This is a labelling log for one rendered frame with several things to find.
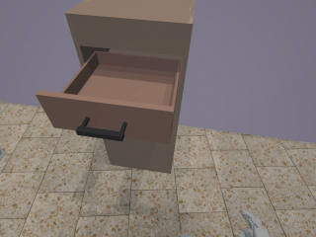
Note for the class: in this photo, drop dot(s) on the drawer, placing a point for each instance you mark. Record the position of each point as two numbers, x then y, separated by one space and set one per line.
113 88

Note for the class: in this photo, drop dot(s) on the robot right hand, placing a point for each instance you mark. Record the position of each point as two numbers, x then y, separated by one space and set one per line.
255 224

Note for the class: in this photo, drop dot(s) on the handle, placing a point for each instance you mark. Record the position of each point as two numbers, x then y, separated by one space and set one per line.
83 130

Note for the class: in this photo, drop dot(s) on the cabinet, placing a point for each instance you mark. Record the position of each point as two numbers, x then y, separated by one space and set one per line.
156 28

